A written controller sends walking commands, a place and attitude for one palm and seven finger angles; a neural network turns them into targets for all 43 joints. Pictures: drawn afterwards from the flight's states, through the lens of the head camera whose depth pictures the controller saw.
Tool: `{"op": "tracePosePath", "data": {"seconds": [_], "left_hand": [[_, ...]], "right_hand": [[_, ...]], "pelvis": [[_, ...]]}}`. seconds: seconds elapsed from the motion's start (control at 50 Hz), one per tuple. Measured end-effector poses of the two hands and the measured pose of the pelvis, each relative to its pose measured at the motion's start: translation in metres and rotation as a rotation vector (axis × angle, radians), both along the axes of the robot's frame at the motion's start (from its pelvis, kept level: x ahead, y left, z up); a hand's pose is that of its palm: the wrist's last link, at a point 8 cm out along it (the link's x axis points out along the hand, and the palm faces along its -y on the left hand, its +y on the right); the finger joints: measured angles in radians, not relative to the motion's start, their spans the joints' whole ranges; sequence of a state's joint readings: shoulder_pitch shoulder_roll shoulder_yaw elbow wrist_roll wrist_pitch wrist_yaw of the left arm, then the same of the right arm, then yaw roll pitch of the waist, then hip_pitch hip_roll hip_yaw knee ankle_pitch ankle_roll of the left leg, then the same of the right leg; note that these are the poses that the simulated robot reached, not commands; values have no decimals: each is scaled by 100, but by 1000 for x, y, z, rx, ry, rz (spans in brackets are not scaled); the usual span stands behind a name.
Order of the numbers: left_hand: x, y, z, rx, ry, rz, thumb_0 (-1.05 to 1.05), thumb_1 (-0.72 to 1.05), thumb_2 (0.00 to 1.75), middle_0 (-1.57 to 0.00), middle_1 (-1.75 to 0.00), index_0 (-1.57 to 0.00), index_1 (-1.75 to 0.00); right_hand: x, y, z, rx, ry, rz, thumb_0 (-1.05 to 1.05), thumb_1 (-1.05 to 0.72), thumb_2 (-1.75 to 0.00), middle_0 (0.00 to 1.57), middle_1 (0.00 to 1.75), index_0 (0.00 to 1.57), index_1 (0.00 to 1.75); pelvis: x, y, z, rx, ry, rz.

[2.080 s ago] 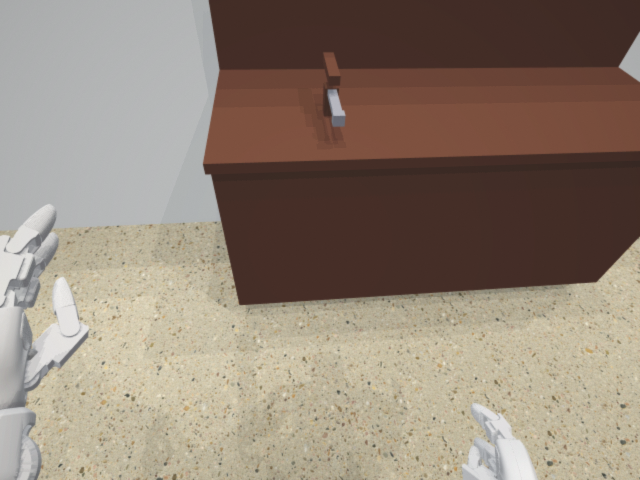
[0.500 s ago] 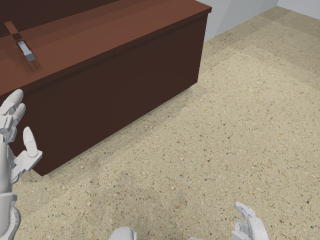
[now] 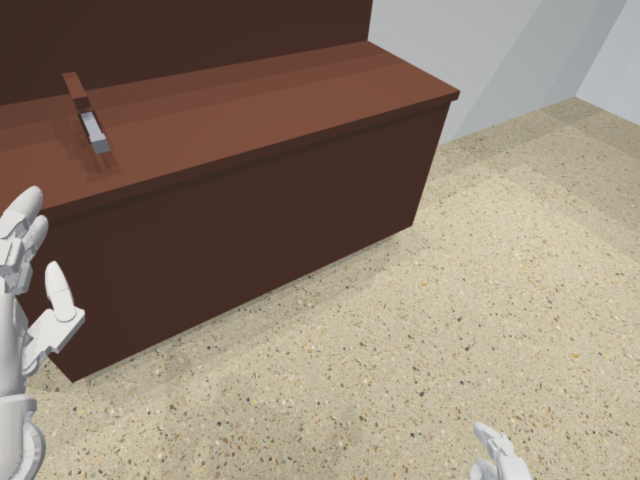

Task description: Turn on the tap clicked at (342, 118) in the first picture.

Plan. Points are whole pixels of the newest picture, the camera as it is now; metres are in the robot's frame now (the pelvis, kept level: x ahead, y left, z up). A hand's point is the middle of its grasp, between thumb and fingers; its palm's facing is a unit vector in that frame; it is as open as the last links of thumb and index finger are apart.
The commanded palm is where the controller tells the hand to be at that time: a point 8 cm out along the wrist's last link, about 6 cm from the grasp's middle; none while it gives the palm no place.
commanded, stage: turn to face it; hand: left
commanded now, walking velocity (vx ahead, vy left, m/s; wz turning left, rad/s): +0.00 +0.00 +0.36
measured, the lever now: (99, 143) +0.70 +0.50 +0.02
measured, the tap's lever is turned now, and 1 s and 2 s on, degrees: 0 0 0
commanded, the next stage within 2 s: take the last steps up to it in 0.34 s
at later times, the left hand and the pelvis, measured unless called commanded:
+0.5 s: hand (160, 286) +0.24 +0.18 +0.18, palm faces +0.46 -0.77 -0.44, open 7.4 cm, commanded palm +0.17 +0.23 +0.19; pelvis +0.05 -0.07 +0.01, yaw +9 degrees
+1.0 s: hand (103, 284) +0.23 +0.22 +0.20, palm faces +0.62 -0.68 -0.38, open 7.4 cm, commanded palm +0.17 +0.25 +0.19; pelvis +0.08 -0.06 +0.01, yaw +13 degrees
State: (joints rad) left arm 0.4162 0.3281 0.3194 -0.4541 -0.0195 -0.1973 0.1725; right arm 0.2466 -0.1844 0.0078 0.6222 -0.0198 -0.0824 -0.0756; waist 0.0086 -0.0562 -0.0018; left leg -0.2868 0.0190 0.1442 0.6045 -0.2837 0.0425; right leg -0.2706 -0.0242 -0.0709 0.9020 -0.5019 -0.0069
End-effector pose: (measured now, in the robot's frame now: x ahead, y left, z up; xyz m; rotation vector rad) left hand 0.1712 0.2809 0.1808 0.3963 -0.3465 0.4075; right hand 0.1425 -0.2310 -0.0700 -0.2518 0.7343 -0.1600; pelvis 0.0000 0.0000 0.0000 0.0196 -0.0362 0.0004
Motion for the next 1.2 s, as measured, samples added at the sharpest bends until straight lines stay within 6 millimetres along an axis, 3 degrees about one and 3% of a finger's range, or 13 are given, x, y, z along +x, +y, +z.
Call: {"op": "tracePosePath", "data": {"seconds": [0.12, 0.2, 0.28, 0.38, 0.48, 0.6, 0.68, 0.76, 0.86, 0.96, 1.02, 1.1, 1.2], "left_hand": [[6, -4, 42, 116, -50, -6, 1, 89, 90, -21, -30, -21, -30], [3, -7, 42, 134, 23, 45, 1, 89, 90, -21, -30, -21, -30], [6, -16, 19, 92, 126, 120, 1, 89, 90, -21, -30, -21, -30], [21, -47, -2, 27, 153, 151, 1, 89, 90, -21, -30, -21, -30], [30, -68, 13, 76, 135, 91, 1, 89, 90, -21, -31, -22, -30], [19, -61, 33, 175, 89, 98, 1, 88, 90, -22, -31, -22, -30], [1, -45, 29, 145, 38, 153, 1, 88, 90, -22, -31, -22, -30], [-13, -28, 15, 73, -6, 214, 1, 89, 90, -21, -31, -22, -30], [-11, -19, 15, 33, -17, 259, 1, 89, 90, -21, -30, -21, -30], [1, -30, 28, 68, -14, 243, 1, 89, 90, -21, -30, -21, -30], [13, -38, 26, 113, 25, 237, 1, 89, 90, -21, -30, -21, -30], [28, -44, 12, 105, 75, 234, 1, 89, 90, -21, -30, -21, -30], [36, -40, 3, 55, 142, 237, 1, 89, 90, -21, -31, -22, -30]], "right_hand": [[49, 45, 11, 118, -45, 130, 1, -90, -90, 20, 30, 21, 30], [68, 49, 9, 173, -43, 161, 1, -90, -90, 20, 30, 21, 30], [81, 30, -4, 173, -15, 183, 1, -90, -90, 20, 30, 21, 30], [95, -15, -24, 109, 44, 201, 1, -90, -90, 20, 30, 21, 30], [101, -54, -13, 32, 69, 149, 1, -90, -90, 20, 30, 21, 30], [107, -71, 6, -23, 38, 121, 1, -90, -90, 20, 30, 20, 30], [108, -64, 10, -51, 28, 145, 1, -90, -90, 20, 30, 20, 30], [109, -44, 10, -40, -1, 157, 1, -90, -90, 20, 30, 20, 30], [109, -8, 5, 40, 7, 229, 1, -90, -90, 20, 30, 20, 30], [117, 15, -2, 124, 12, 281, 1, -90, -90, 20, 30, 21, 30], [127, 15, -13, 157, 16, 290, 1, -90, -90, 20, 30, 21, 30], [142, -1, -29, 133, 64, 293, 1, -90, -90, 20, 30, 21, 30], [157, -29, -18, 41, 120, 255, 1, -90, -90, 20, 30, 21, 30]], "pelvis": [[13, -6, 12, -45, 11, 54], [27, -16, 15, -51, 20, 66], [41, -35, 11, -35, 17, 83], [49, -58, 2, -22, 9, 129], [52, -70, 9, 12, 28, 148], [55, -73, 11, 12, 52, 174], [56, -66, 7, 1, 48, 197], [60, -56, 2, 6, 21, 194], [68, -53, 9, -31, 9, 234], [77, -59, 12, -40, 5, 230], [85, -67, 6, -33, 7, 229], [92, -72, -1, -38, 5, 254], [106, -68, 9, -17, 26, 253]]}}
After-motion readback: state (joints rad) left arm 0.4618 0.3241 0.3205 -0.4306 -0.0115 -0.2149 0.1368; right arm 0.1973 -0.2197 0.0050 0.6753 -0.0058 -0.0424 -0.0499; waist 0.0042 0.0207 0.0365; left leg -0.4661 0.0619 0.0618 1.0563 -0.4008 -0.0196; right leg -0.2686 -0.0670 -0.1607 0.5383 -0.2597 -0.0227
